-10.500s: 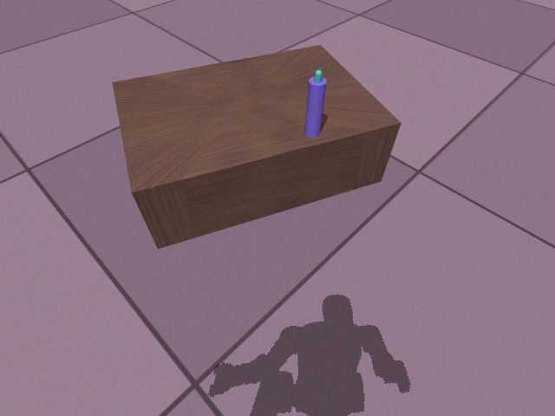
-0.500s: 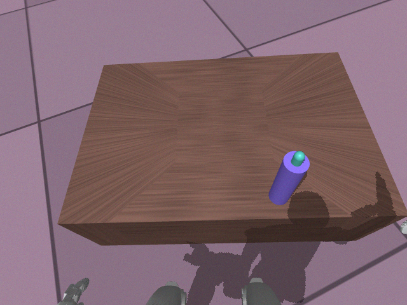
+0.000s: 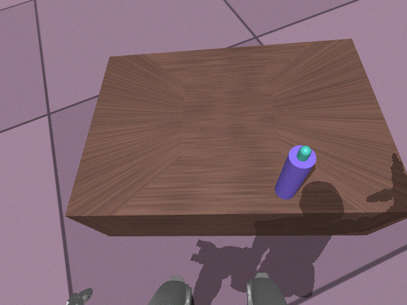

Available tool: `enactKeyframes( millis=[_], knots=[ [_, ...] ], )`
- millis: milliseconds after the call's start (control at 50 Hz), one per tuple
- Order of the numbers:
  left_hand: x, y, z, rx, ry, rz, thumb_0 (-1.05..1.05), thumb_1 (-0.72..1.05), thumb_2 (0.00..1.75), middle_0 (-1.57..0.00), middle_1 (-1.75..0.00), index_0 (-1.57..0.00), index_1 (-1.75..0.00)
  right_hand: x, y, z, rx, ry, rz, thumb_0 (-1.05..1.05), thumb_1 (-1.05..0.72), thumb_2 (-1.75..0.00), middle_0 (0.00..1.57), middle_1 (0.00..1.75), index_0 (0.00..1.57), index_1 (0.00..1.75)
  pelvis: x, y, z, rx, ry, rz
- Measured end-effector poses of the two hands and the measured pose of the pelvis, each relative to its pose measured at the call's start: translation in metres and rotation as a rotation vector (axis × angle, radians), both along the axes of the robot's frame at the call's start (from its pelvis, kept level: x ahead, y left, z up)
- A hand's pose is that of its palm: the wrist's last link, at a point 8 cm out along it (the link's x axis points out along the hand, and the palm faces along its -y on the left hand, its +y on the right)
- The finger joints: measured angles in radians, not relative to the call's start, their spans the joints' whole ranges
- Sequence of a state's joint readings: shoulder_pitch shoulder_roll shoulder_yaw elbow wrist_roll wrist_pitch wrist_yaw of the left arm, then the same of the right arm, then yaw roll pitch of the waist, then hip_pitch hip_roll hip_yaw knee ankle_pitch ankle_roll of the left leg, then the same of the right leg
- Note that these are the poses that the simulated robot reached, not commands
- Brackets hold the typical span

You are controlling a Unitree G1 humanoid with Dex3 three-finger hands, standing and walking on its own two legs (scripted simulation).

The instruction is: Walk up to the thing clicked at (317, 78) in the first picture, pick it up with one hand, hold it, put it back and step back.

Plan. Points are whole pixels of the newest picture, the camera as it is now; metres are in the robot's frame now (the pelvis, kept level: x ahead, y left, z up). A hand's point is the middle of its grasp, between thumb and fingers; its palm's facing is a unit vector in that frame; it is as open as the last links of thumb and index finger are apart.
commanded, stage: go down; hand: right
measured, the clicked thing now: (293, 172) +0.46 -0.20 -0.21
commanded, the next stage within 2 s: approach in 0.14 s
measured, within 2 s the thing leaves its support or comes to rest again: neither
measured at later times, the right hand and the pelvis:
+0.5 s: hand out of the picture +0.37 -0.38 -0.03, palm faces +0.18 +0.98 -0.07, open 17.7 cm; pelvis -0.01 -0.01 -0.04, yaw +1 degrees
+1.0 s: hand (323, 191) +0.42 -0.29 -0.27, palm faces +0.08 +1.00 -0.01, open 17.4 cm; pelvis -0.07 +0.01 -0.28, yaw +6 degrees
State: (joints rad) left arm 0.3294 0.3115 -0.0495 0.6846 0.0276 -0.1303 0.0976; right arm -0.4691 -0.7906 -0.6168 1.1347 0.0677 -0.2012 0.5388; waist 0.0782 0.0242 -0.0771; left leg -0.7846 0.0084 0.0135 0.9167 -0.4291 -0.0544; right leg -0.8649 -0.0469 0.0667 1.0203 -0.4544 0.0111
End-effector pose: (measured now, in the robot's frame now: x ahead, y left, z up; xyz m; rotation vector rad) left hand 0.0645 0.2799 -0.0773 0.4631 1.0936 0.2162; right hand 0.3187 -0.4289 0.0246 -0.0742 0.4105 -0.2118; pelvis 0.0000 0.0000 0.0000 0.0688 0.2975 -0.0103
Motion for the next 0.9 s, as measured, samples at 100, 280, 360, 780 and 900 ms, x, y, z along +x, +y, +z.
enactKeyframes(
  millis=[100,280,360,780,900],
  knots=[
    [-0.001,-0.003,0.001,-0.002,0.005,0.004,0.00,0.90,0.89,-0.21,-0.31,-0.21,-0.30,0.003,-0.004,0.002,-0.006,-0.010,0.000,-0.01,0.53,-0.05,0.06,0.05,0.06,0.05,0.001,-0.002,0.000,0.004,0.000,0.001],
    [-0.002,-0.007,0.000,-0.010,0.014,-0.006,0.00,0.90,0.90,-0.21,-0.31,-0.21,-0.30,0.003,-0.008,0.000,-0.001,-0.023,0.001,-0.01,0.54,-0.05,0.05,0.05,0.06,0.05,-0.001,-0.006,-0.002,0.009,0.006,0.000],
    [-0.002,-0.008,-0.003,-0.008,0.016,-0.017,0.00,0.90,0.90,-0.21,-0.31,-0.21,-0.31,0.007,-0.009,-0.003,0.001,-0.050,0.000,-0.01,0.57,-0.05,0.05,0.05,0.06,0.05,-0.004,-0.006,-0.006,0.010,0.019,-0.001],
    [0.001,-0.008,-0.203,-0.013,0.046,-0.112,0.00,0.90,0.90,-0.20,-0.31,-0.20,-0.30,0.067,0.053,-0.206,0.078,-0.482,0.110,-0.01,0.58,-0.02,0.07,0.04,0.06,0.04,-0.046,0.003,-0.196,0.039,0.289,0.052],
    [-0.025,-0.008,-0.265,-0.047,0.117,-0.102,0.00,0.90,0.90,-0.20,-0.31,-0.20,-0.30,0.077,0.068,-0.260,0.077,-0.429,0.128,-0.02,0.55,-0.03,0.07,0.04,0.06,0.04,-0.063,0.008,-0.247,0.042,0.305,0.063]
  ],
)
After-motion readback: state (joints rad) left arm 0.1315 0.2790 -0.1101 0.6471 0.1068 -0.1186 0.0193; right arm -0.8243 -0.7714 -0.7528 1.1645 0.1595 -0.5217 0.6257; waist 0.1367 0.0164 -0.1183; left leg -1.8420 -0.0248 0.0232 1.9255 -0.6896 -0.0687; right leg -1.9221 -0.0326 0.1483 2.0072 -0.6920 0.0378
